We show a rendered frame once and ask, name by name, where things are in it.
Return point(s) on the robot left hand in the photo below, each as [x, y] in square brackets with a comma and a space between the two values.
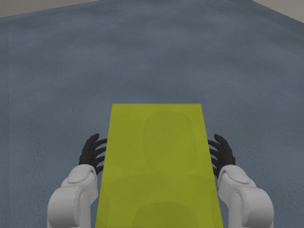
[89, 153]

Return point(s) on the left robot forearm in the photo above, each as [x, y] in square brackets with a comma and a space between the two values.
[69, 205]

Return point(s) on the carton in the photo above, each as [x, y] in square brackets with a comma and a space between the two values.
[158, 171]

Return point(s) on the right robot forearm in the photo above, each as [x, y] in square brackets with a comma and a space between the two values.
[249, 206]

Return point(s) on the robot right hand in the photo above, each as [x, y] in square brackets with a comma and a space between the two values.
[224, 154]

